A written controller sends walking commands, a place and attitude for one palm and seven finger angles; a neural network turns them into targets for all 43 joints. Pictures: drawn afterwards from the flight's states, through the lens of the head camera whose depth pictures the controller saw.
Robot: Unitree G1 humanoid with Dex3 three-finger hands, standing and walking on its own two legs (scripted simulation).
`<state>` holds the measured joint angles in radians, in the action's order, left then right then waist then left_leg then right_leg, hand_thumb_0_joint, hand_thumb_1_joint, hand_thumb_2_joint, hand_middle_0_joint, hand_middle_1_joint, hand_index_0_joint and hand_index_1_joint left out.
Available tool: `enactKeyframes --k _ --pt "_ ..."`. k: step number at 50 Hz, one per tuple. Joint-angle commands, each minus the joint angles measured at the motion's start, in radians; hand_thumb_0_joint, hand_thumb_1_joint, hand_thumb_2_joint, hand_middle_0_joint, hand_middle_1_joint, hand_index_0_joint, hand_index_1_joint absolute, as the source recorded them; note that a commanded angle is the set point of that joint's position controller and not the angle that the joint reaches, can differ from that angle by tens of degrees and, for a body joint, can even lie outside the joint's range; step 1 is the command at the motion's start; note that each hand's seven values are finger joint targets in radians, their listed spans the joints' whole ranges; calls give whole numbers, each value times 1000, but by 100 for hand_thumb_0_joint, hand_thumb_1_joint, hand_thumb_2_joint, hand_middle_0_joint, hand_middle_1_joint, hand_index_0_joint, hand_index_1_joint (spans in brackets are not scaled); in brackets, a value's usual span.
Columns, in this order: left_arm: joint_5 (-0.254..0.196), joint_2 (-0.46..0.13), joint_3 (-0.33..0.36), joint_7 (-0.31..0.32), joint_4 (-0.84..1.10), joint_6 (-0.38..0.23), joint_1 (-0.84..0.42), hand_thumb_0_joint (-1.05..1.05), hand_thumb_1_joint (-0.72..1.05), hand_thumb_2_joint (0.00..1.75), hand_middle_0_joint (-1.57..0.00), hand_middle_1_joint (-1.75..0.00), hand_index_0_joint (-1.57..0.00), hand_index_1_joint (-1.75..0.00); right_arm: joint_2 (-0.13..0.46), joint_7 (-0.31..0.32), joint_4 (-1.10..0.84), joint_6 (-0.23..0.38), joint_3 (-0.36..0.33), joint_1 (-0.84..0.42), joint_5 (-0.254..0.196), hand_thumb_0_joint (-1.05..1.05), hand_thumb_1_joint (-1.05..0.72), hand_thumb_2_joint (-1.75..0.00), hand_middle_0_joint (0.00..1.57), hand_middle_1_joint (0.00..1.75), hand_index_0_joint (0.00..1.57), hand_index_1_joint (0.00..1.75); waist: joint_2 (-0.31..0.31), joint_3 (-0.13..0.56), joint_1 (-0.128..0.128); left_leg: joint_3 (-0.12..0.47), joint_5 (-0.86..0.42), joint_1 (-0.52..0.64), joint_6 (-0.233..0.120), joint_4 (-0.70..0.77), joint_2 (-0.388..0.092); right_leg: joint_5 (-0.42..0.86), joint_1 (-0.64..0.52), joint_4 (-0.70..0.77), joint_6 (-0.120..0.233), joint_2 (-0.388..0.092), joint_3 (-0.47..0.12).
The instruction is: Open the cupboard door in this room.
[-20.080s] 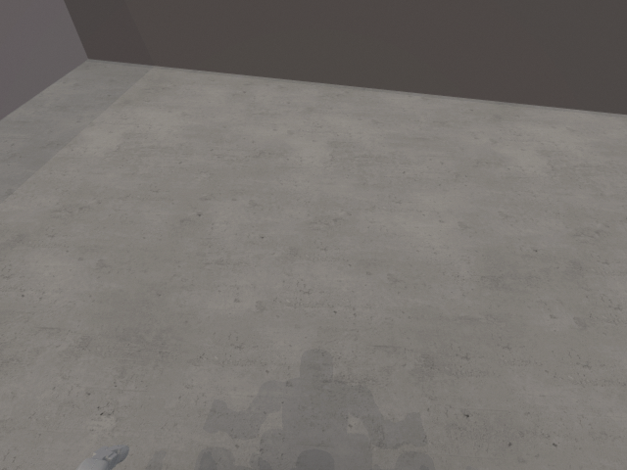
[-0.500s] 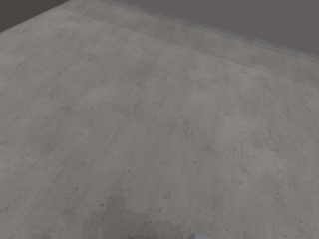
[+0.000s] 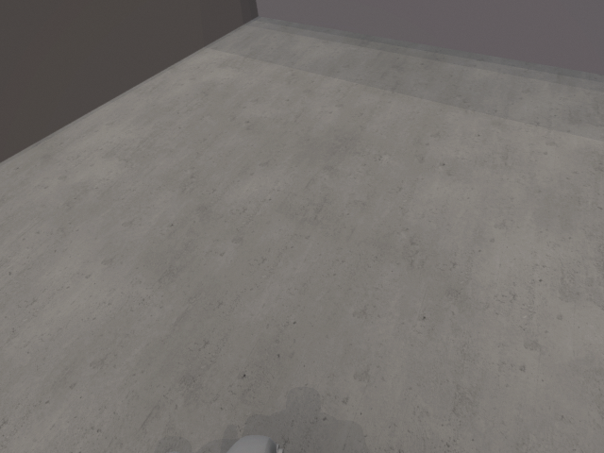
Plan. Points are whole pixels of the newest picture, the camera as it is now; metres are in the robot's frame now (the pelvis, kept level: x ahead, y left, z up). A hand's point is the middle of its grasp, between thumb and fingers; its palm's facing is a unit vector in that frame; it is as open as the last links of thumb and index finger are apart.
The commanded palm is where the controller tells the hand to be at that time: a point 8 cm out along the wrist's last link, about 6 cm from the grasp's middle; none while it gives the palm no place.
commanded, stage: turn or walk to find it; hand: left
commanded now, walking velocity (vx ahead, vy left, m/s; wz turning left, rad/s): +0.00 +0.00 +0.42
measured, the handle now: out of the picture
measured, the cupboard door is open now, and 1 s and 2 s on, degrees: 0 0 0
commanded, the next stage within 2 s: none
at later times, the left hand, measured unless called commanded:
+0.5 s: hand out of the picture -0.07 +0.28 -0.18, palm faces +0.29 -0.93 -0.23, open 7.4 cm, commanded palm none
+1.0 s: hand out of the picture -0.04 +0.22 -0.15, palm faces +0.41 -0.87 -0.27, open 7.4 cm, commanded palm none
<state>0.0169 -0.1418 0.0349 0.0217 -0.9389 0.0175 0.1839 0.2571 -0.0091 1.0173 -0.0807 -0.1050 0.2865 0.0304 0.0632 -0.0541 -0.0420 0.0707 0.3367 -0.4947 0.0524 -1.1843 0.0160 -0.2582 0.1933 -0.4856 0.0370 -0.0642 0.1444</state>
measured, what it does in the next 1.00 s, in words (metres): steps on the spot, turning left: left foot, then right foot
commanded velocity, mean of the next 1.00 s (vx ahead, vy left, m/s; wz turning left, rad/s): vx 0.00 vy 0.00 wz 0.42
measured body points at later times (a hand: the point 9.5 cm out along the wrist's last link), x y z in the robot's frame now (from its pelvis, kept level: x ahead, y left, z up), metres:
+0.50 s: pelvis -0.04 +0.06 +0.00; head -0.02 +0.10 +0.45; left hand -0.08 +0.33 -0.16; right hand +0.12 -0.15 -0.13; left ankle -0.06 +0.15 -0.74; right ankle -0.02 -0.09 -0.67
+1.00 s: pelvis -0.05 +0.01 +0.00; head -0.02 -0.01 +0.44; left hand -0.06 +0.27 -0.13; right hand +0.07 -0.22 -0.17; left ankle -0.13 +0.14 -0.65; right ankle -0.02 -0.08 -0.74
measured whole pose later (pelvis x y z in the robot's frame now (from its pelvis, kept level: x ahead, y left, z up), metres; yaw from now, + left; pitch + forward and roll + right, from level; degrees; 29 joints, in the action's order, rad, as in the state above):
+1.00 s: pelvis -0.05 +0.01 +0.00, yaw +25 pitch -1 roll +2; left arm 0.02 -0.15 0.03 0.02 -0.93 0.01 0.17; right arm 0.25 -0.01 1.01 -0.08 -0.10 0.25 0.03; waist 0.06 -0.07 -0.04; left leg 0.05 0.40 -0.48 0.04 -1.14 0.03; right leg -0.29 0.20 -0.51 0.02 -0.08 0.13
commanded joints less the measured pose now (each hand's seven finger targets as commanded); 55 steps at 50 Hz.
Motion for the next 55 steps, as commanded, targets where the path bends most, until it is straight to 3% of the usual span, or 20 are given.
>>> enactKeyframes --k 1,10,12,14,15,16,17,20,22,31,38,39,40,41,42,43,44,46,49,55 --pt "0 -187 45 14 56 -30 24 0 90 90 -20 -30 -20 -30 48 -1 -62 14 -3 -25 -5 0 -90 -90 20 30 20 30 -232 -28 46 -10 -6 -63 24 -13 -45 41 9 237 64 -246 -181" --pt "18 -266 70 8 8 -21 132 0 90 90 -20 -30 -20 -30 19 3 -100 42 29 -143 -24 0 -90 -90 20 30 20 30 -266 68 104 -120 157 94 5 423 -37 341 -113 115 119 -305 -140" --pt "16 -270 72 6 1 -18 119 0 90 90 -20 -30 -20 -30 21 7 -93 51 32 -104 -27 0 -90 -90 20 30 20 30 -269 100 77 -144 87 178 -3 567 -25 393 -107 52 90 -298 -109" --pt "2 -258 68 3 -1 -9 93 0 90 90 -20 -30 -20 -30 51 5 -74 65 28 -37 -26 0 -90 -90 20 30 20 30 -185 138 25 -126 -137 373 -20 795 -37 296 5 -75 8 -256 -28" --pt "-7 -211 59 1 19 -1 105 0 90 90 -20 -30 -20 -30 129 7 -75 75 11 -13 -19 0 -90 -90 20 30 20 30 17 160 10 74 -261 508 -76 864 -194 76 180 -243 -57 -164 32" --pt "-4 -153 37 -3 51 5 55 0 90 90 -20 -30 -20 -30 207 13 -79 71 -7 9 -14 0 -90 -90 20 30 20 30 222 114 -11 291 -511 515 -159 888 -385 -338 373 -423 -109 -60 21" --pt "0 -169 37 0 57 18 15 0 90 90 -20 -30 -20 -30 226 17 -71 61 -7 11 -11 0 -90 -90 20 30 20 30 152 83 -22 267 -517 414 -228 882 -430 -356 345 -510 -98 -70 -58" --pt "2 -186 48 -8 20 30 -7 0 90 90 -20 -30 -20 -30 150 36 -93 65 19 -124 -7 0 -90 -90 20 30 20 30 141 -32 28 183 -413 291 -203 897 -287 -198 354 -600 -101 -62 -118" --pt "3 -184 47 -15 -3 22 37 0 90 90 -20 -30 -20 -30 134 37 -98 75 27 -131 -10 0 -90 -90 20 30 20 30 105 7 47 139 -486 350 -188 876 -243 -141 355 -621 -112 -44 -114" --pt "-4 -168 36 -3 50 17 -57 0 90 90 -20 -30 -20 -30 135 33 -91 74 7 -42 -7 0 -90 -90 20 30 20 30 57 62 8 243 -539 424 -235 841 -252 -177 333 -472 -130 -17 -135" --pt "-14 -156 35 1 46 -2 11 0 90 90 -20 -30 -20 -30 129 27 -104 62 0 -75 -6 0 -90 -90 20 30 20 30 72 108 48 293 -510 265 -197 760 -186 -53 37 -70 -102 40 -102" --pt "-12 -166 39 3 41 -10 43 0 90 90 -20 -30 -20 -30 118 26 -108 63 -1 -80 -12 0 -90 -90 20 30 20 30 44 129 68 275 -450 218 -162 719 -152 53 -58 61 -99 26 -99" --pt "-6 -210 46 8 34 -21 73 0 90 90 -20 -30 -20 -30 83 20 -109 66 3 -68 -20 0 -90 -90 20 30 20 30 -46 158 76 218 -298 110 -109 646 -97 118 -201 144 -77 -72 -181" --pt "7 -292 63 15 32 -29 98 0 90 90 -20 -30 -20 -30 25 14 -127 70 12 -66 -26 0 -90 -90 20 30 20 30 -294 168 90 53 27 -56 -42 454 37 237 -301 167 14 -301 -401" --pt "5 -311 63 15 43 -25 98 0 90 90 -20 -30 -20 -30 54 19 -143 59 3 -95 -18 0 -90 -90 20 30 20 30 -297 120 98 15 266 -66 -29 251 53 324 -162 180 117 -429 -467" --pt "0 -271 61 18 56 -25 48 0 90 90 -20 -30 -20 -30 63 18 -124 45 -3 -88 -10 0 -90 -90 20 30 20 30 -217 86 73 52 221 -69 -29 114 22 303 -97 183 138 -384 -394" --pt "0 -248 63 20 66 -28 -6 0 90 90 -20 -30 -20 -30 63 14 -103 34 -4 -63 -8 0 -90 -90 20 30 20 30 -264 51 48 51 185 -72 -23 39 1 235 -38 199 126 -349 -355" --pt "-2 -206 47 18 83 -24 -67 0 90 90 -20 -30 -20 -30 56 3 -75 26 -6 -29 -8 0 -90 -90 20 30 20 30 -202 10 13 15 90 -56 -11 -32 -26 219 5 179 88 -273 -229" --pt "2 -202 43 13 75 -32 -24 0 90 90 -20 -30 -20 -30 39 -2 -66 23 3 -25 -9 0 -90 -90 20 30 20 30 -229 12 25 -22 41 -45 9 -11 -30 246 -14 173 67 -237 -150" --pt "14 -244 60 10 42 -25 58 0 90 90 -20 -30 -20 -30 29 -3 -91 29 17 -120 -13 0 -90 -90 20 30 20 30 -267 0 75 -87 119 15 19 239 -50 281 -49 151 98 -277 -130"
